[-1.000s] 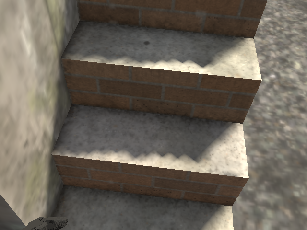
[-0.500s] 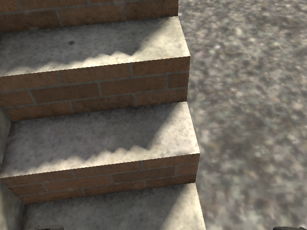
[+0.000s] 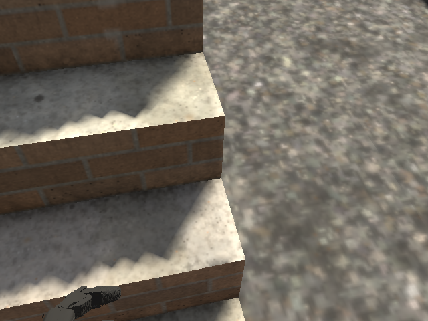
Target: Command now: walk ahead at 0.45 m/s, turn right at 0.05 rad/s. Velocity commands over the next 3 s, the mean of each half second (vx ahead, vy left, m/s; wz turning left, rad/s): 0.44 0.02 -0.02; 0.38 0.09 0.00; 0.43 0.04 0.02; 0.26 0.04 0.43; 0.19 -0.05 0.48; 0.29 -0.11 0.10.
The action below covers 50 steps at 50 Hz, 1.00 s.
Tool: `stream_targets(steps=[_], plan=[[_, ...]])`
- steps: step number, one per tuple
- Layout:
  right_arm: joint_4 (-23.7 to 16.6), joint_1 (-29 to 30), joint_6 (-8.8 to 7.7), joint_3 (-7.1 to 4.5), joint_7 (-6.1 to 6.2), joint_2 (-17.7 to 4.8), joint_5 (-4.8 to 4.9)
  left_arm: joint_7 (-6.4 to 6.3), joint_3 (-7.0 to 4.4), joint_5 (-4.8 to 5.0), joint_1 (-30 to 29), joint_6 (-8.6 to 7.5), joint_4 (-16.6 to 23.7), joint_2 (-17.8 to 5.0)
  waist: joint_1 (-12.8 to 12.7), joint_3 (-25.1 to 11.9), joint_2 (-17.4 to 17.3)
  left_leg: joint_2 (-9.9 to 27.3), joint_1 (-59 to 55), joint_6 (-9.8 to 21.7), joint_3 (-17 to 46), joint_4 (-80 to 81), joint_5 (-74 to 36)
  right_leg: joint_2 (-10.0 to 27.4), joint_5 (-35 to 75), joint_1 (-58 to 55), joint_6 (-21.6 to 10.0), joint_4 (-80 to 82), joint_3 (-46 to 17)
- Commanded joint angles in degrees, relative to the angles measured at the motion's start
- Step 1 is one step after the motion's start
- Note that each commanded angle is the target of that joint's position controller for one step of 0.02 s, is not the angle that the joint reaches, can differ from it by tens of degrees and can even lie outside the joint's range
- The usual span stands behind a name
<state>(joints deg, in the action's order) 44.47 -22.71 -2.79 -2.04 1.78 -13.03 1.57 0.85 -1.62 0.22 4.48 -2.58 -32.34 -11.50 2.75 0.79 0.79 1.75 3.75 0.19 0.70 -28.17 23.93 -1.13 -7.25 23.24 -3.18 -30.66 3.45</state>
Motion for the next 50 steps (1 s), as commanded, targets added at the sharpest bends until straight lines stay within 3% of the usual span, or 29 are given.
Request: stream_targets(steps=[1,2,3,4,5,8,11,16,20,21,22,23,24,25,26,27,28,29,30,31,32,33,34,37,41,45,47,49,50], plan=[[-9.24,9.45,-1.50,0.32,-1.11,0.74,-2.06,-0.84,-2.28,-5.99,19.02,-1.01,-2.27,-7.68,-9.80,-11.32,2.73,-3.51,22.10,1.77,-2.07,-34.57,-6.99,16.14,35.98,-31.90,-2.27,8.96,-15.65],[-7.79,-1.61,-0.01,0.64,-0.88,1.91,-0.51,-1.42,-3.60,-5.45,21.98,-0.42,-4.16,-12.77,-5.85,-20.28,14.24,-6.52,26.15,0.86,3.27,-47.78,6.58,24.45,43.86,-35.61,-11.25,8.51,-27.66],[-6.11,-1.20,0.71,-0.04,-0.53,-1.71,-1.83,-1.76,-3.79,-4.14,17.70,0.52,-2.66,-10.79,-6.49,-16.31,7.18,-4.51,31.17,0.42,3.70,-58.36,4.08,22.82,20.67,-30.00,-13.60,11.06,-27.99],[-7.33,3.49,0.64,-0.19,-0.64,-1.82,-3.48,-1.76,-2.59,-3.03,13.13,0.61,-2.15,-7.60,-5.11,-7.83,4.56,-3.46,35.97,0.21,1.81,-64.16,1.91,19.37,7.09,-21.82,-12.76,13.14,-24.33],[-8.58,5.91,0.57,-0.31,-0.77,-1.60,-4.25,-1.50,-1.77,-2.80,11.08,0.45,-2.54,-6.00,-3.32,-4.37,2.90,-2.80,39.19,0.47,0.32,-68.41,1.29,16.87,0.90,-16.77,-10.93,13.89,-22.42],[-11.17,8.29,2.23,0.58,-1.47,0.86,-4.93,-1.73,-1.04,-2.93,13.30,-0.85,-5.39,-6.13,-1.67,-2.41,2.84,-3.53,43.96,1.41,-1.38,-77.90,1.26,14.31,-2.88,-9.78,-9.35,13.97,-18.97],[-16.60,16.40,2.94,2.33,0.10,5.46,-4.55,-1.67,-1.24,-2.90,22.04,-1.89,-11.33,-7.30,-3.69,-1.46,7.52,-5.75,62.03,4.06,-0.72,-100.65,4.62,17.08,-15.94,-14.10,-11.69,16.24,-22.76],[-21.60,24.04,2.68,3.65,1.04,7.15,-3.12,-1.45,-0.41,-2.37,25.32,-2.69,-16.83,-6.31,-2.47,3.14,3.23,-6.05,78.23,5.58,3.22,-112.02,6.47,18.29,-21.72,-15.64,-9.16,17.85,-20.07],[-26.59,31.27,3.01,5.34,0.42,9.29,-2.35,-2.42,0.35,-1.53,25.36,-2.27,-19.65,-5.19,-2.36,5.90,1.32,-1.43,74.85,4.67,-3.74,-93.57,5.34,13.35,-16.75,-10.05,-6.96,22.85,-13.18],[-28.97,34.97,3.36,5.75,0.35,10.41,-2.25,-3.40,0.25,-1.81,26.85,-2.02,-20.43,-5.12,-4.06,5.40,4.51,-0.81,73.11,4.73,-5.72,-93.22,7.23,13.80,-8.08,-10.91,-8.46,26.42,-13.64],[-31.03,34.93,3.29,6.21,-0.05,11.48,-2.93,-5.31,-0.07,-1.35,26.13,-1.60,-20.60,-5.63,-2.73,3.60,5.47,1.87,69.52,6.31,0.64,-88.77,10.77,14.94,1.81,-14.12,-8.04,27.01,-14.48],[-29.58,31.67,3.25,7.26,-0.72,12.06,-2.71,-6.27,-0.53,-0.53,24.51,-0.70,-19.73,-7.46,-1.88,-1.46,3.46,1.18,57.51,7.52,-3.71,-72.91,12.25,14.23,9.75,-15.49,-8.32,31.88,-8.55],[-26.59,28.69,3.94,7.58,-0.28,13.37,-1.00,-6.61,-1.18,-0.93,23.09,-0.03,-18.58,-8.13,-2.53,-0.74,3.09,-0.49,46.80,8.77,-5.42,-62.81,17.21,15.22,28.45,-13.76,-6.67,30.51,-4.30],[-24.20,25.81,3.66,6.62,0.08,11.31,-0.04,-6.87,-1.28,0.21,22.01,0.13,-16.86,-9.29,-1.42,-4.17,3.47,-4.15,36.73,9.62,-5.27,-53.13,18.36,15.40,63.71,-15.97,-5.48,23.87,-1.75],[-18.87,15.62,4.25,4.54,-0.19,8.34,-0.70,-6.28,-1.66,0.91,22.74,0.16,-15.41,-11.71,-0.15,-15.16,7.21,-9.08,26.49,8.78,-14.11,-55.03,17.78,17.62,90.46,-20.14,-7.14,16.83,-0.96],[-17.72,7.51,4.24,2.70,0.15,3.49,-0.78,-5.00,-3.02,2.46,18.95,-0.64,-14.14,-16.12,5.85,-20.70,13.26,-9.67,16.03,9.49,-8.81,-46.67,9.25,17.44,106.06,-21.21,-6.40,4.44,-0.80],[-15.71,3.16,3.06,0.41,0.00,-1.79,-2.11,-3.07,-2.96,3.74,19.54,-1.76,-12.25,-14.08,6.44,-27.28,3.36,-2.74,-0.43,14.94,11.98,-38.45,10.34,13.19,91.15,-6.50,-2.40,-10.75,-4.07],[-13.55,-4.16,4.21,-1.18,1.19,-7.90,-3.62,-0.19,-3.31,2.68,12.84,-2.16,-9.14,-13.65,11.00,-30.61,-17.94,6.87,-0.43,20.33,37.90,-11.39,19.00,1.32,31.45,1.31,-0.85,-34.92,-4.79],[-13.56,2.99,5.59,-3.06,2.22,-10.32,-3.03,1.24,-4.17,-1.02,9.07,-1.59,-8.21,-10.38,7.80,-28.31,-19.89,8.42,7.31,20.80,52.49,5.04,30.07,-6.50,-1.65,7.58,0.01,-58.60,-17.75],[-13.54,12.90,5.36,-3.30,2.18,-8.19,-2.41,1.43,-3.12,-3.41,9.01,-0.43,-4.72,-4.27,2.06,-19.44,-10.38,11.03,15.57,19.18,50.45,4.70,35.05,-6.12,-3.84,15.62,1.23,-72.00,-20.42],[-10.72,17.39,4.65,-2.39,2.21,-5.01,-1.88,0.92,-1.96,-5.25,6.60,1.01,-1.78,-1.23,-2.00,-8.03,-5.47,9.56,24.41,17.16,43.01,-0.90,37.25,-3.21,-4.12,22.36,0.26,-73.97,-14.83],[-5.99,17.42,3.75,-1.10,1.96,-0.73,-1.50,-0.03,-0.64,-5.94,7.90,1.81,-1.40,1.51,-5.77,2.06,-1.69,7.21,33.43,13.30,33.51,-4.09,33.10,-1.47,-5.50,25.23,0.12,-70.00,-12.39],[-3.57,17.46,2.35,-0.31,1.55,1.87,-1.86,-0.98,-0.16,-6.20,11.61,2.61,-2.41,2.88,-8.32,3.57,-0.62,5.29,35.78,11.79,27.13,-5.91,26.28,-1.40,-7.77,24.67,0.69,-70.80,-11.70],[3.26,12.53,-0.88,-0.41,-0.08,2.72,-2.13,-1.90,0.33,-3.93,13.56,3.28,-4.13,2.58,-8.24,4.21,-2.04,3.79,33.63,12.09,18.30,-3.81,15.34,-1.28,-4.26,28.03,2.01,-73.32,-8.74],[3.53,9.18,-1.00,-1.37,0.25,-0.38,-1.97,-1.92,0.04,-1.26,8.69,1.97,-2.94,-1.92,-5.29,1.98,-2.49,3.87,24.47,15.39,14.39,5.98,4.56,1.29,-2.56,28.93,5.13,-57.13,-2.16],[0.30,8.49,-2.51,-2.73,0.69,-4.33,-3.42,-2.87,-1.02,-0.46,6.91,2.84,-3.63,-4.08,-3.28,-2.60,-7.24,5.22,16.51,13.40,11.71,10.21,-8.23,3.74,-7.89,16.53,3.35,-37.56,-0.54],[-0.27,2.90,-3.84,-4.28,1.49,-8.03,-4.12,-2.23,-1.35,-1.44,-0.38,3.35,-1.42,-3.71,0.39,-0.10,-0.73,12.09,0.99,14.45,20.78,12.72,-6.37,3.87,-5.46,30.05,2.36,-36.19,-2.23],[-1.03,-1.11,-3.69,-4.20,1.95,-7.04,-4.38,-1.05,-1.35,-1.94,-3.21,2.14,-1.92,-3.46,3.34,-0.34,0.81,11.47,-9.00,15.07,17.75,10.66,-15.68,1.34,-5.71,33.10,2.18,-33.19,1.51],[-1.77,-0.56,-3.86,-4.15,2.08,-7.14,-4.07,-0.63,-1.04,-1.77,-2.86,1.48,-1.62,-2.30,2.48,-0.98,-2.86,10.81,-8.63,15.09,15.66,9.81,-20.47,1.13,-8.02,29.16,2.05,-28.61,1.28]])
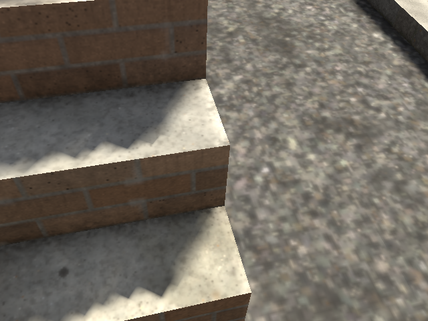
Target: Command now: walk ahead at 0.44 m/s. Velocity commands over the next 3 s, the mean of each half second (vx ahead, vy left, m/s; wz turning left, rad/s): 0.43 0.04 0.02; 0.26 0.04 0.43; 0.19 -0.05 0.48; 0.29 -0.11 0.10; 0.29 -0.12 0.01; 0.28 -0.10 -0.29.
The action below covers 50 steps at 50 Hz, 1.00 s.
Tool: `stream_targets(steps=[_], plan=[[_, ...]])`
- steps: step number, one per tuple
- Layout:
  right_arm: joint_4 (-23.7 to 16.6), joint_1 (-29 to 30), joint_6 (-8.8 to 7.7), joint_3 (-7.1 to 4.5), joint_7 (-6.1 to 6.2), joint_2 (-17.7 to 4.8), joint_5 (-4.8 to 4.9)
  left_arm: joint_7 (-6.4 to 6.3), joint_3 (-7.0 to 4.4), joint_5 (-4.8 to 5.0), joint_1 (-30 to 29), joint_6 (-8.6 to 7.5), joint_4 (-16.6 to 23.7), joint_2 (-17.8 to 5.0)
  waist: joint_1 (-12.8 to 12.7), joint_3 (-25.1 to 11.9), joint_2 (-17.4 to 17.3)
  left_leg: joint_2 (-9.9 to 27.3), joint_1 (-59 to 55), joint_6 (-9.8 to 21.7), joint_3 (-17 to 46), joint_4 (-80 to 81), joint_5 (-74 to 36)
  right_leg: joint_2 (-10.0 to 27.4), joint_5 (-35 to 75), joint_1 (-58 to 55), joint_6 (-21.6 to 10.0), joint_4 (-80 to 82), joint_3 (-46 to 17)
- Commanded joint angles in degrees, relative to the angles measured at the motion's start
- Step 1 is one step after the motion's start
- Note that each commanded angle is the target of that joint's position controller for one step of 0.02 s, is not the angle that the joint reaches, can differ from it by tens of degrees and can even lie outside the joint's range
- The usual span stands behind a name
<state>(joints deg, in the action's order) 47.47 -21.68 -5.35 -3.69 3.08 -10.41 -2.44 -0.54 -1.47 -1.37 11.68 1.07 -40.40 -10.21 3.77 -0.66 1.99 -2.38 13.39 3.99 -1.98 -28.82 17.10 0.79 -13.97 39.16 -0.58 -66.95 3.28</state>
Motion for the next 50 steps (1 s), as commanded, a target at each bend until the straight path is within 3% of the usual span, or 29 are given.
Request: stream_targets(steps=[1,4,5,6,7,8,9,10,13,15,16,19,25,32,34,37,38,39,40,41,42,43,44,45,46,47,48,49,50], plan=[[-5.77,-0.08,-1.18,-2.30,0.79,-9.36,-0.11,1.33,-0.96,0.21,-8.91,-2.51,6.08,-3.22,0.69,-0.85,-6.24,13.72,-15.38,10.93,15.05,9.52,-18.31,-2.01,-4.76,6.41,-0.70,11.76,2.75],[-7.62,2.95,-0.24,-1.66,0.27,-8.77,-0.89,1.47,-1.64,2.00,-0.15,-2.49,3.11,-3.33,-3.08,-3.88,-10.16,8.50,-10.12,8.46,5.63,-0.29,-43.76,-7.86,-6.04,-15.53,-1.21,32.17,8.70],[-8.57,5.31,0.48,-1.54,-0.10,-9.26,0.07,1.26,-1.98,1.91,5.31,-2.91,1.46,-2.79,-6.54,-6.05,-11.54,7.25,-9.22,6.96,3.57,-9.24,-53.88,-7.43,4.01,-24.43,-1.71,42.53,8.81],[-9.51,7.03,0.62,-1.34,-0.74,-9.02,1.77,0.99,-2.34,1.14,11.87,-3.72,-0.59,-4.00,-9.62,-9.58,-9.46,4.60,-3.81,4.75,2.50,-20.15,-45.85,-5.24,13.92,-35.83,-1.21,49.15,7.88],[-9.87,4.20,0.85,0.04,-1.29,-3.45,2.43,0.88,-1.82,-0.04,11.61,-4.05,0.37,-4.51,-9.00,-10.80,-4.90,2.19,9.24,2.35,4.41,-33.18,-8.74,6.22,16.94,-44.60,-1.63,55.29,-6.32],[-11.89,-0.11,0.81,2.41,-1.46,5.28,4.08,1.03,-1.69,-1.53,13.59,-3.89,0.21,-9.02,-5.24,-12.93,8.85,-2.26,31.44,-0.90,4.70,-54.70,15.95,18.86,66.20,-59.64,-2.85,33.12,-18.41],[-8.76,-5.28,1.27,0.36,-1.36,-2.78,3.70,-0.75,-3.65,-2.21,16.46,-2.74,-0.12,-12.93,-7.66,-19.60,2.00,-3.51,35.17,-1.87,9.55,-76.82,8.24,23.30,54.63,-57.72,-12.26,38.43,-26.25],[-10.91,3.34,0.90,-0.05,-0.29,-2.58,3.47,-1.10,-3.48,-2.48,12.98,-2.76,1.53,-12.11,-7.76,-13.24,1.09,-5.03,46.60,-2.36,8.17,-101.93,6.08,24.41,38.52,-51.39,-16.14,44.19,-29.27],[-17.18,19.98,0.11,2.34,-0.33,1.50,2.75,-0.50,-1.16,-2.00,13.38,-5.33,-3.40,-6.08,-5.08,2.86,-1.46,-5.41,64.95,2.66,8.84,-116.52,9.67,16.97,28.47,-41.99,-11.95,44.98,-16.36],[-17.48,20.64,0.97,3.33,-1.40,4.45,3.17,0.17,-0.39,-1.88,17.76,-6.49,-7.66,-3.40,-4.85,2.15,1.18,-7.35,71.09,5.49,8.51,-128.16,10.26,17.05,23.94,-42.18,-9.62,44.89,-15.08],[-16.63,24.61,1.38,3.77,-1.69,4.03,1.48,-0.71,0.18,-0.83,24.68,-6.81,-9.60,0.18,-8.95,0.29,-1.42,-7.53,77.24,5.55,6.67,-121.63,9.79,11.14,42.06,-56.62,-6.34,38.74,-15.21],[-15.83,22.27,3.33,4.40,-3.42,3.90,2.37,-2.89,-1.11,-0.41,27.81,-8.28,-11.71,-4.92,-7.21,-8.47,2.57,-5.14,75.63,2.53,3.68,-112.00,13.99,13.51,62.41,-68.57,-7.94,37.01,-15.47],[-19.06,32.09,6.53,4.57,-3.43,4.22,3.05,-4.42,-2.60,-1.09,30.48,-9.04,-12.64,-5.80,-7.88,-5.86,2.91,-3.04,67.49,2.41,5.67,-97.13,20.24,20.00,36.61,-64.63,-14.13,46.26,-17.37],[-24.73,39.07,7.04,3.93,-1.62,4.75,2.80,-4.41,-4.89,-3.27,39.33,-9.32,-12.73,-6.18,-11.67,-8.56,2.30,-4.48,82.99,5.46,13.26,-117.41,33.99,25.94,35.69,-79.36,-15.80,43.16,-17.99],[-26.61,42.55,6.97,4.16,-1.44,5.39,2.90,-3.83,-4.58,-3.00,38.88,-9.91,-12.13,-5.23,-11.81,-5.67,-0.86,-3.27,83.66,5.23,12.37,-119.20,36.17,26.56,27.31,-73.61,-14.78,46.25,-17.22],[-30.39,44.57,7.84,4.54,-1.20,5.61,3.87,-3.51,-3.61,-2.24,26.97,-9.00,-9.70,-5.76,-5.89,6.51,-1.71,1.77,61.95,3.04,2.12,-100.80,26.02,21.80,0.66,-37.60,-9.19,63.41,-6.72],[-39.53,43.71,5.53,6.35,-8.05,-0.69,5.56,2.68,-1.95,-7.96,9.19,-8.26,-10.48,-12.44,4.44,9.76,-2.40,3.16,48.33,5.85,2.23,-75.11,35.47,11.93,37.53,-11.95,-10.38,57.72,6.11],[-37.27,44.33,8.46,6.30,-10.98,-0.58,5.07,4.85,-4.85,-9.57,11.66,-6.49,-13.44,-22.14,0.31,2.69,8.25,-5.80,30.48,1.71,-7.46,-68.05,36.02,19.86,71.21,-3.75,-24.33,65.50,-1.64],[-33.07,35.22,9.27,7.24,-13.04,5.53,7.13,5.37,-6.33,-11.27,10.21,-5.56,-12.96,-26.30,2.11,-2.52,13.45,-3.80,25.36,1.69,-1.81,-62.70,16.80,22.57,91.48,-13.61,-20.46,56.34,0.49],[-22.95,15.06,8.38,2.65,-3.16,-1.44,7.31,0.22,-6.87,2.39,1.50,-5.49,-4.71,-23.05,5.65,-16.98,11.63,-3.62,12.00,4.46,1.23,-47.62,7.67,13.63,81.78,-36.53,-7.48,41.75,8.11],[-20.87,14.86,7.36,1.63,-0.03,-3.30,6.28,-1.20,-5.05,4.12,8.45,-4.37,-4.75,-19.01,0.31,-21.90,10.01,-11.74,8.94,4.24,-1.50,-42.98,16.44,13.26,84.53,-38.17,-5.93,33.61,7.75],[-19.52,14.74,6.98,0.89,0.71,-3.79,3.25,-1.22,-4.40,3.09,12.22,-3.57,-1.84,-16.04,-2.11,-19.84,9.34,-8.74,-4.85,8.69,13.15,-35.60,15.78,10.68,61.15,-20.13,-2.33,18.23,0.84],[-17.07,9.49,9.00,-2.17,1.07,-12.81,-0.12,2.26,-3.46,2.11,3.75,-2.66,1.77,-11.50,0.95,-21.14,-15.05,-0.55,1.11,12.21,48.50,-9.40,27.22,-3.78,2.17,-6.92,0.83,-6.60,-1.70],[-17.66,13.79,10.45,-2.44,1.84,-10.69,-0.36,3.57,-2.79,-1.70,0.75,-1.29,3.54,-6.28,-1.25,-17.54,-14.52,3.65,10.03,12.31,58.12,3.77,43.54,-5.76,-2.61,1.04,0.47,-26.27,-14.14],[-14.88,3.86,9.90,-0.66,-6.17,-12.28,0.03,4.14,-0.45,2.84,-1.59,-0.63,6.20,-2.29,5.02,3.03,-30.02,1.21,29.63,10.62,57.49,0.38,43.43,-11.31,17.48,19.78,-9.65,-43.62,-35.96],[-10.37,6.45,9.01,0.22,-9.37,-9.34,-0.21,4.33,-0.15,2.89,1.82,-0.52,4.45,-4.05,0.54,4.31,-22.64,-0.33,31.31,10.40,45.40,-4.77,35.91,-10.24,21.55,22.70,-11.69,-45.04,-32.81],[-6.17,11.25,8.07,0.89,-10.58,-8.32,0.15,4.34,2.18,0.33,3.13,-0.57,5.63,-0.95,-5.35,1.66,-9.73,-2.00,32.35,11.26,38.10,-9.00,31.09,-8.08,20.15,23.43,-11.90,-42.69,-27.63],[-3.66,14.54,5.95,1.16,-9.18,-8.79,0.45,4.42,4.20,-1.17,1.61,-0.61,8.50,-0.14,-9.92,-2.51,-3.78,-3.15,32.12,12.24,36.31,-8.07,31.29,-6.57,14.25,23.35,-9.06,-40.14,-22.08],[-5.19,19.59,4.23,1.73,-7.49,-8.27,0.77,2.76,3.63,0.73,0.72,-0.62,8.23,-3.24,-9.91,-6.64,-1.34,-2.66,31.22,10.12,34.83,-7.81,32.38,-5.14,14.60,23.50,-4.83,-36.38,-19.57]])
Over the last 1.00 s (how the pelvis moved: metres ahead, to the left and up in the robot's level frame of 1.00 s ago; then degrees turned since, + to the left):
0.27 0.06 0.22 0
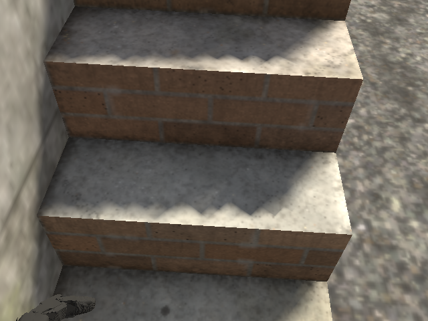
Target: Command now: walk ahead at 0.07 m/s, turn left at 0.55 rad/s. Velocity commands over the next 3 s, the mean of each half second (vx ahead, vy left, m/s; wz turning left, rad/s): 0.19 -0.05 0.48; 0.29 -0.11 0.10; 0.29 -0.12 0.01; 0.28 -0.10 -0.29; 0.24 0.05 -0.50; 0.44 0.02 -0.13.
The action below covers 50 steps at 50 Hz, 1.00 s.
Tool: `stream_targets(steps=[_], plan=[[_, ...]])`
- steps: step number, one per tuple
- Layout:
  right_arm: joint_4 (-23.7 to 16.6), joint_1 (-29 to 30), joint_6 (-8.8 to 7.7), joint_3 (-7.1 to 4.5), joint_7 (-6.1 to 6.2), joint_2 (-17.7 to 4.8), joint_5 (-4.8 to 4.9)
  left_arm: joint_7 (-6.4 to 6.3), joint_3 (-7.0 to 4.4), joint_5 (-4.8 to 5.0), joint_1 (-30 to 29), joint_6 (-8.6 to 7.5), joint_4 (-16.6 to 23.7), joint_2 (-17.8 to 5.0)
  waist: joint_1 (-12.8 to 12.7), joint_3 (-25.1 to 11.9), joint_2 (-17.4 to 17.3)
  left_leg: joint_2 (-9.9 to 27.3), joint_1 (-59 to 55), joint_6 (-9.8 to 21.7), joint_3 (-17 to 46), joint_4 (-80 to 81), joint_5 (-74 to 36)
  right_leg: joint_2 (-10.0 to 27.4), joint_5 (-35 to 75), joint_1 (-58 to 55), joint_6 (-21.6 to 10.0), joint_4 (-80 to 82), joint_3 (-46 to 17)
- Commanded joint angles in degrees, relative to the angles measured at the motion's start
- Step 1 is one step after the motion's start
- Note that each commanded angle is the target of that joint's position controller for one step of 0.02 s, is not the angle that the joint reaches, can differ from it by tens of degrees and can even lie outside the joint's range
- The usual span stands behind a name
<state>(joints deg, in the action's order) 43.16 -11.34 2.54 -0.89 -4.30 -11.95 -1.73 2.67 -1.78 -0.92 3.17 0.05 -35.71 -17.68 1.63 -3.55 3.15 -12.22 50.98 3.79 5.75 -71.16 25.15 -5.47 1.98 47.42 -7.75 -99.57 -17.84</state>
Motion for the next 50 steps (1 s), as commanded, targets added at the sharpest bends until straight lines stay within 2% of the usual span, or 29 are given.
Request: stream_targets(steps=[1,3,10,11,12,15,16,17,18,19,20,21,23,24,25,29,31,34,35,36,37,38,40,41,42,43,45,47,50], plan=[[-1.64,11.73,-4.78,0.12,-0.15,-5.44,-0.52,-3.39,2.61,1.35,7.72,1.89,4.20,0.53,-7.31,-6.81,-1.52,7.94,-4.49,10.30,28.37,38.56,22.59,1.66,-3.11,12.67,8.69,1.57,3.69],[-2.53,13.40,-7.93,-0.63,-0.87,-8.30,0.99,-4.21,1.63,0.45,6.23,4.00,5.75,-0.93,-7.58,-8.02,-11.23,7.97,-1.18,8.94,28.66,41.74,19.15,1.12,-6.48,7.24,11.76,3.01,6.87],[-2.45,-1.46,-11.00,-0.20,0.24,-7.52,1.44,-6.16,1.13,-0.24,0.12,2.35,9.36,-2.23,-0.13,-8.16,-9.81,15.71,-16.53,10.04,30.77,43.89,11.84,3.16,-19.12,5.18,14.49,9.27,11.49],[1.99,-0.60,-3.33,-4.26,9.50,-12.14,-1.35,-4.08,2.86,-0.77,11.98,0.32,1.46,9.30,-6.31,-5.43,-8.52,8.81,-19.88,5.43,20.60,48.14,16.99,-0.51,-32.53,-5.11,11.32,21.09,19.68],[-0.20,-1.40,-0.99,-4.88,12.42,-12.37,-3.53,-2.68,3.29,0.67,15.14,-0.31,0.61,8.71,-7.62,0.21,-8.70,6.99,-12.56,4.73,18.54,47.33,20.23,-0.19,-41.00,-14.21,10.48,39.53,20.18],[-0.71,-9.45,1.47,-6.52,13.32,-7.02,-3.16,-2.74,2.12,2.68,19.43,-0.50,-8.71,8.53,-3.22,1.36,-6.94,7.34,-13.85,4.27,11.32,22.02,30.20,4.51,-28.76,-35.69,5.47,81.45,19.49],[-1.17,-10.18,1.19,-5.83,13.04,-2.54,-3.94,-3.27,1.63,0.66,19.46,-0.29,-9.47,8.17,-2.19,-0.04,-1.71,1.84,-16.79,2.99,1.20,-2.65,14.61,7.37,-25.10,-34.17,4.31,82.69,16.08],[-2.40,-17.73,0.91,-6.21,11.38,-3.54,0.15,-3.56,-1.28,-2.55,11.00,-1.56,-6.83,-3.44,5.64,-3.09,15.15,4.69,-3.69,-2.49,-1.89,-18.88,3.41,18.85,-54.82,-32.76,-6.03,81.45,-13.54],[-1.90,-20.29,0.39,-5.70,11.43,-4.37,0.28,-3.69,-1.16,-3.40,0.41,-2.94,-1.83,-1.38,8.53,0.89,9.51,8.14,-0.82,-4.30,0.63,-23.82,-1.23,22.25,-55.98,-29.16,-6.06,85.42,-16.21],[-5.11,-10.86,1.87,-6.33,12.39,-6.15,-0.60,-4.08,0.23,-5.97,-8.52,-3.66,2.66,2.11,6.79,2.60,0.06,5.84,-9.28,-6.87,-0.80,-32.29,-5.39,17.19,-28.67,-17.93,-4.19,75.25,-2.31],[-6.45,-8.71,1.89,-5.89,11.71,-6.22,0.14,-4.83,1.29,-5.40,-6.53,-3.55,2.79,3.45,5.18,1.76,-4.59,6.20,-8.88,-7.17,1.11,-27.14,-4.19,15.50,-29.07,-18.97,-2.36,73.91,1.61],[-7.35,-6.38,0.92,-5.21,9.73,-5.95,-1.98,-5.31,0.33,-2.57,0.67,-4.04,-0.96,2.03,1.87,4.57,-2.29,8.57,-6.50,-7.08,2.33,-24.48,-9.41,15.22,-33.55,-21.58,-2.84,75.31,2.08],[-7.64,-6.23,1.10,-5.50,8.16,-6.60,-2.95,-5.61,0.20,-3.19,6.29,-5.30,-3.28,2.02,0.35,3.78,-4.38,5.39,-10.69,-6.78,-2.51,-23.08,-13.97,12.55,-24.02,-25.06,-2.86,67.18,8.13],[-5.18,-9.89,1.16,-5.19,7.23,-4.50,-1.88,-5.53,-0.47,-1.51,11.96,-5.49,-5.81,0.72,-0.26,1.40,-2.54,6.60,-11.08,-4.83,-2.58,-22.07,-17.17,14.12,-32.49,-27.62,-6.47,69.66,3.40],[-6.54,-8.92,1.50,-5.39,7.24,-5.99,-2.87,-5.35,-0.42,-3.09,9.29,-6.06,-4.65,1.39,0.41,1.79,-2.77,6.03,-13.78,-4.82,-3.39,-21.78,-18.15,13.45,-28.21,-25.97,-5.15,63.45,5.94],[-7.90,-4.99,1.52,-4.02,6.31,-5.68,-3.01,-5.64,-0.99,-3.58,13.10,-5.49,-6.19,1.31,-0.48,5.12,1.88,11.39,-14.98,-2.06,-4.42,-3.12,-17.03,14.40,-33.45,-25.57,-7.01,56.83,1.98],[-6.29,-7.80,1.28,-3.36,6.38,-5.73,-1.53,-5.76,-0.70,-4.36,12.29,-4.26,-5.05,2.67,0.55,4.49,2.34,13.12,-24.81,-0.91,-8.04,19.30,-13.15,11.87,-31.55,-19.65,-6.15,52.30,6.41],[5.91,-25.02,-1.89,-0.40,7.03,0.90,0.24,-7.27,1.23,-2.34,7.08,-2.18,-4.54,10.46,8.20,8.26,-16.71,14.47,-50.65,-1.12,-21.18,65.43,-53.67,-3.73,-35.76,-2.69,-2.87,10.87,23.91],[7.38,-25.48,-3.26,0.97,8.30,4.20,-1.53,-6.99,2.10,-0.03,6.04,-2.22,-2.93,14.99,7.90,5.86,-18.37,19.54,-54.36,0.82,-15.81,66.20,-66.45,-8.31,-41.48,6.54,-1.75,-18.14,17.82],[5.85,-21.93,-4.50,1.70,9.57,1.44,-3.54,-5.89,2.71,2.10,3.62,-2.45,0.86,19.11,4.67,2.61,-13.19,25.13,-61.26,1.19,-9.64,59.63,-71.75,-9.91,-39.78,20.54,1.08,-42.42,10.99],[2.81,-15.86,-5.81,1.17,9.79,-2.84,-7.16,-5.42,3.08,5.00,1.95,-3.59,6.54,19.80,-1.56,1.57,-9.62,32.98,-63.41,1.66,-4.40,46.08,-107.43,-9.34,-40.68,31.47,4.27,-50.88,10.50],[1.80,-18.36,-6.71,-0.71,9.80,-6.99,-7.55,-5.63,2.99,2.97,6.05,-3.67,7.10,15.11,-3.32,-0.11,-9.05,41.51,-67.78,6.86,-0.15,43.30,-107.70,-3.14,-36.38,35.80,4.98,-45.26,7.28],[1.39,-15.17,-6.68,-1.40,10.38,-8.05,-3.45,-5.42,2.75,-1.52,-2.86,-1.81,8.26,8.69,-1.28,4.24,-1.67,35.23,-65.47,4.54,-4.98,50.50,-85.16,-0.48,-38.11,39.07,5.18,-33.96,15.69],[1.34,-13.73,-7.71,-2.94,12.29,-12.00,-1.37,-4.69,3.42,-1.19,-10.91,0.07,13.36,8.84,-1.76,7.40,-8.07,43.45,-59.75,9.37,4.45,60.94,-70.07,6.00,-39.81,38.16,4.69,-26.57,13.80],[4.54,-20.64,-7.63,-2.13,14.36,-7.73,0.28,-4.16,3.73,-2.26,-18.71,0.62,14.32,7.93,3.88,9.65,-4.07,43.61,-62.41,10.20,15.90,61.17,-62.69,11.46,-40.49,39.98,3.38,-15.60,9.77],[6.82,-23.06,-6.75,-1.50,15.23,-7.46,-0.16,-3.29,4.49,-1.53,-15.55,1.65,12.20,10.53,3.37,5.45,-0.70,40.92,-66.67,9.80,9.76,61.56,-55.57,11.07,-39.81,37.47,1.73,-10.65,8.91],[8.62,-23.16,-5.65,-1.58,15.19,-8.12,1.10,-2.03,5.80,-0.28,-6.17,2.83,7.35,13.64,0.60,-1.87,-1.23,34.90,-69.33,5.04,-5.74,63.67,-62.36,8.56,-40.68,24.49,-1.65,-0.61,19.91],[6.37,-14.64,-5.30,-1.03,14.64,-7.68,2.21,-3.17,7.02,1.09,2.76,3.52,3.34,15.47,-6.26,-5.73,-6.52,31.32,-53.64,1.13,-15.30,61.00,-97.63,2.86,-42.51,-4.08,-4.05,13.12,23.89],[4.80,-17.52,-5.10,-2.22,10.66,-10.93,2.13,-3.64,4.86,-1.06,13.13,3.95,-0.58,9.85,-7.39,-12.30,-11.53,31.96,-48.65,4.24,-15.80,46.09,-115.79,-5.52,-37.91,-24.96,-5.10,27.24,26.76]])
Over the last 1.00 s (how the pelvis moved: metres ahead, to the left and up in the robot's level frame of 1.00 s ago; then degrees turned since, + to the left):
0.10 0.09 0.10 14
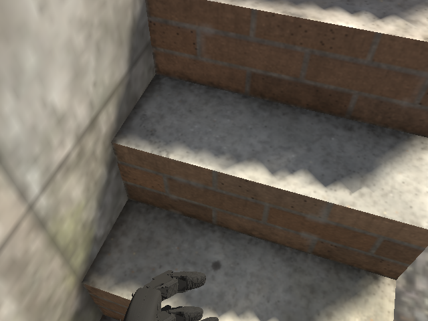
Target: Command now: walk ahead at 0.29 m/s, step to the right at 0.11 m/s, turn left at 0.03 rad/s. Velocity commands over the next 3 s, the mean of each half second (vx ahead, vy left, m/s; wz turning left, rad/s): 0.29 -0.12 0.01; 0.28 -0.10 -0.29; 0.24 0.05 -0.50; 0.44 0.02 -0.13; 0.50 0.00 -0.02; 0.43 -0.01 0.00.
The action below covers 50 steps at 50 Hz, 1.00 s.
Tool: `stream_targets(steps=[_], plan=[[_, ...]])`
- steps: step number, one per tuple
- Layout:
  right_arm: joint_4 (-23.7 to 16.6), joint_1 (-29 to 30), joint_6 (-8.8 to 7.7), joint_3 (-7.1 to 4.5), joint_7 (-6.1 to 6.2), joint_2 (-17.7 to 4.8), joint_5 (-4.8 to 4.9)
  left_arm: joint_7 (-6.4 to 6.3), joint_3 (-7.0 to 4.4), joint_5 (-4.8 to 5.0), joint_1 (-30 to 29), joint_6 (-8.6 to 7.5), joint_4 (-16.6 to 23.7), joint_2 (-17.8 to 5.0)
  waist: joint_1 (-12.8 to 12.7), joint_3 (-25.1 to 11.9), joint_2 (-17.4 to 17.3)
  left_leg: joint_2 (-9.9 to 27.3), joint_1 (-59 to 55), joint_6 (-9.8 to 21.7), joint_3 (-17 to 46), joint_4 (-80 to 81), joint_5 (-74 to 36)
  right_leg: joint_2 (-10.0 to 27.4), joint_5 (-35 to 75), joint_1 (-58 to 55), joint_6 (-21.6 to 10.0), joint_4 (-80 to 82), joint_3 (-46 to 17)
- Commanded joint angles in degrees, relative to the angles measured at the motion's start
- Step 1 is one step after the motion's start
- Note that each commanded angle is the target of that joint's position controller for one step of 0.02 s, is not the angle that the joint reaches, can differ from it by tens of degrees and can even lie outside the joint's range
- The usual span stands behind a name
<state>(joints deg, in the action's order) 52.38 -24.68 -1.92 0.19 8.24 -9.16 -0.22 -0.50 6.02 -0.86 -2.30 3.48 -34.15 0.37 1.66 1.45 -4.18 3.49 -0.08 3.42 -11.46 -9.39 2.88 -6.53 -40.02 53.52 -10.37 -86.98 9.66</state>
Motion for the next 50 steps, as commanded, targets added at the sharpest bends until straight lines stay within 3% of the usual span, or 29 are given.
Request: stream_targets(steps=[1,3,4,5,7,10,12,13,14,17,21,24,26,27,28,29,30,31,32,33,35,37,40,41,42,44,45,46,50], plan=[[-5.38,-2.71,0.28,-3.50,-3.32,-13.48,-0.77,-1.05,-4.06,-1.41,19.10,0.94,-3.99,-9.29,-7.82,-15.40,-0.22,11.45,11.85,4.73,1.55,-21.23,-72.50,-2.00,2.99,-32.97,-4.81,20.00,-11.86],[-9.32,3.10,2.07,-3.07,-4.81,-9.23,-3.19,-2.30,-5.73,-2.26,19.61,2.62,-6.11,-12.29,-7.57,-9.10,13.91,-0.01,24.27,7.48,3.02,-37.67,-5.34,5.27,-18.56,-26.98,-9.54,41.14,-32.86],[-13.27,10.71,2.80,-2.98,-5.66,-7.21,-3.43,-2.44,-6.79,-2.53,18.82,2.28,-5.55,-13.63,-9.54,-7.45,15.25,-5.07,29.82,7.20,11.37,-61.85,19.48,10.21,-22.41,-22.18,-12.92,54.15,-46.48],[-18.85,15.97,3.55,-2.65,-5.75,-2.84,-5.13,-2.54,-7.04,-2.42,11.29,0.67,-3.38,-14.45,-6.55,-2.35,10.46,-7.49,32.98,5.83,22.65,-81.92,28.88,12.72,-19.98,-11.08,-12.11,57.84,-52.86],[-20.77,7.96,3.66,-2.99,-3.75,-1.32,-5.44,-2.97,-6.68,-3.52,3.43,-2.73,-2.42,-13.71,2.71,1.53,4.30,-6.46,32.80,3.30,25.87,-93.75,22.49,13.24,-11.96,-1.40,-5.39,51.84,-43.91],[-15.61,-5.95,4.64,-4.27,-3.57,-5.41,-4.53,-3.94,-6.07,-3.47,2.90,-3.58,-3.67,-12.10,7.17,-1.86,0.95,-7.79,29.96,-3.31,13.62,-95.00,11.25,10.71,-2.98,-4.97,-3.18,47.46,-24.97],[-15.48,-6.02,5.52,-3.95,-4.13,-5.50,-2.83,-3.81,-5.66,-3.37,1.52,-4.19,-2.57,-12.32,6.95,-0.17,2.35,-7.32,28.39,-4.31,10.79,-92.33,8.22,10.49,-2.36,-2.51,-2.81,46.00,-21.01],[-17.90,5.97,3.99,-1.58,-5.72,-5.63,3.74,-0.75,-2.02,2.36,-1.52,-4.65,1.33,-2.68,-0.22,1.32,5.66,-11.20,34.41,-7.16,9.23,-94.85,11.36,14.03,0.65,-0.84,-2.30,44.39,-29.34],[-19.22,7.53,2.89,-0.83,-6.02,-2.32,4.48,-0.64,-1.62,1.01,-0.94,-4.85,2.31,-4.71,-0.35,0.14,7.02,-12.18,37.14,-7.50,11.89,-95.92,10.03,14.87,-0.03,-3.39,-1.76,43.16,-29.80],[-17.25,3.04,1.75,-0.73,-6.76,-3.64,4.90,-1.81,-1.87,-0.09,3.60,-4.99,3.85,-9.40,-1.36,-6.89,7.82,-11.77,33.92,-7.84,9.68,-86.77,4.61,16.71,-2.07,-10.65,-1.10,39.12,-29.81],[-16.82,1.07,3.03,-2.01,-6.18,-7.94,2.86,-2.96,-1.14,0.97,0.93,-5.33,6.41,-7.70,-0.50,-6.31,12.30,-7.26,25.06,-6.60,8.69,-58.95,2.94,16.56,-2.44,-7.72,-2.54,34.65,-28.37],[-11.65,-1.02,2.24,-2.75,-7.64,-9.91,-0.43,-4.81,0.35,4.75,1.98,-4.13,8.95,-4.22,0.00,3.16,14.79,-4.77,16.14,-3.70,-1.94,-4.72,-12.47,10.59,1.14,-5.78,1.53,24.80,-14.29],[-11.29,1.26,2.14,-0.77,-9.57,-5.67,-1.11,-5.70,1.96,4.81,4.30,-0.67,10.21,0.33,-2.16,-0.08,3.18,-3.55,12.44,-1.42,-8.77,6.93,-30.49,4.78,8.26,-8.01,2.45,5.61,-6.96],[-10.02,2.67,0.53,2.19,-9.22,-3.31,-1.76,-5.33,0.60,5.70,3.08,-1.00,11.33,3.03,-3.69,-9.14,-4.28,4.90,6.38,2.13,4.50,-6.55,-35.84,1.68,4.64,-0.04,3.39,-31.47,-8.27],[-13.90,2.60,-0.10,3.45,-6.21,-2.34,-4.15,-4.07,0.23,6.10,-6.66,-2.19,17.77,5.04,-3.47,-6.56,-10.62,17.44,5.02,4.00,17.71,-16.76,-55.36,2.96,-3.29,19.09,8.74,-65.26,-21.09],[-14.30,2.48,1.28,1.88,-3.94,-7.04,-3.57,-2.89,-1.48,4.95,-4.66,-2.80,17.60,-1.00,-7.11,-6.74,-1.85,21.91,-10.31,5.75,18.87,-18.73,-40.86,4.85,3.96,38.86,10.14,-68.79,-22.72],[-16.90,3.53,1.67,0.74,-2.93,-11.29,-3.83,-1.36,-1.14,5.10,-12.19,-2.84,20.13,-6.06,-4.56,-2.02,5.92,17.87,-16.22,5.24,13.55,-14.40,-37.93,4.51,6.20,46.06,11.56,-50.23,-17.45],[-18.10,1.01,-2.67,-6.65,-1.05,-23.67,-6.72,-4.30,-3.48,-3.71,-2.32,-2.77,18.23,-7.96,-3.12,-5.23,9.08,35.15,-3.76,15.36,33.86,-2.21,0.15,9.87,7.68,32.03,10.17,-51.79,-28.94],[-16.25,3.41,-3.37,-6.15,-0.82,-22.78,-5.09,-4.43,-6.23,-5.55,-2.77,-1.16,16.52,-13.22,-2.56,-1.90,17.18,31.12,-5.01,13.37,33.64,3.61,30.71,9.96,19.28,36.16,12.99,-50.20,-23.67],[-16.11,3.24,-3.94,-5.37,-0.67,-18.01,-4.73,-3.55,-7.17,-5.59,-7.53,0.11,17.16,-13.65,0.59,4.42,17.94,28.87,2.52,12.63,33.58,2.86,30.14,10.58,23.59,33.50,13.56,-45.14,-22.64],[-14.63,-0.25,-3.29,-4.63,-0.19,-14.43,-5.07,-2.69,-7.55,-4.20,-7.52,1.86,17.02,-11.77,2.44,5.05,13.59,22.62,4.27,10.86,23.80,-0.53,17.43,8.81,22.50,28.34,13.04,-46.37,-20.68],[-13.24,-0.84,-2.71,-5.16,-1.09,-14.37,-5.97,-2.18,-6.75,-2.07,-6.32,2.09,16.52,-9.21,2.79,2.34,6.11,19.15,1.41,9.91,17.22,-1.87,13.31,8.09,20.29,26.32,11.38,-47.43,-18.86],[-10.86,-4.70,-3.53,-5.33,-2.44,-12.86,-5.21,-1.34,-7.36,-3.70,-3.67,1.88,14.12,-9.98,3.39,-1.00,1.87,19.05,-7.88,8.60,14.01,-5.74,15.35,7.66,21.18,29.85,9.72,-44.68,-19.83],[-12.93,-3.24,-2.55,-2.15,-4.97,-5.76,-1.50,-0.08,-6.90,6.95,-8.26,-0.18,14.24,-14.57,3.48,-0.02,-4.36,13.30,-7.90,6.25,8.44,-6.43,22.72,6.49,30.00,30.58,13.94,-31.58,-17.92],[-13.26,-2.85,-2.21,-2.23,-5.55,-4.79,-1.84,0.62,-6.77,6.98,-11.51,-1.04,14.44,-15.39,4.25,1.00,-5.32,13.98,-2.51,7.36,8.91,-5.95,20.17,5.91,34.68,25.94,15.28,-26.74,-16.78],[-15.20,1.06,-1.88,-3.00,-5.21,-9.07,-0.66,1.24,-7.40,4.63,-9.54,-0.39,14.60,-16.41,0.63,0.17,-6.01,14.96,3.06,6.45,5.63,-2.57,21.00,7.47,36.54,15.16,16.91,-12.72,-12.60],[-14.08,3.78,-3.48,-5.59,-4.33,-15.55,-4.38,0.10,-8.17,-4.76,-1.72,0.77,11.97,-15.75,-0.44,2.83,0.65,19.19,0.27,8.84,7.59,-0.66,15.53,8.87,23.38,17.36,12.65,-16.76,-11.92],[-14.04,1.34,-3.59,-5.63,-3.96,-15.18,-4.89,-0.42,-9.41,-5.51,0.58,0.68,9.45,-17.61,2.11,2.25,6.75,17.81,-9.19,10.06,8.08,-3.41,9.61,8.03,16.86,21.61,11.66,-13.97,-12.00],[-7.91,-18.42,-2.37,-5.70,-4.80,-11.69,-6.60,2.72,-8.16,-2.29,-13.09,-2.37,14.20,-14.44,13.63,-2.38,1.30,16.92,-35.14,9.74,8.13,-13.19,-7.27,6.63,2.08,27.90,13.53,5.81,-8.05]])
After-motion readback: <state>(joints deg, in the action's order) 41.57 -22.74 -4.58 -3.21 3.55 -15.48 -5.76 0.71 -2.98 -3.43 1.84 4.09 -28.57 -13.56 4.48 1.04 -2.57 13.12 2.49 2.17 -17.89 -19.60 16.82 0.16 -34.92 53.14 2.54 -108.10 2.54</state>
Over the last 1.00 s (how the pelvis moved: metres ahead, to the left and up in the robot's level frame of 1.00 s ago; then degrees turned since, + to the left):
-0.01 -0.03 -0.06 16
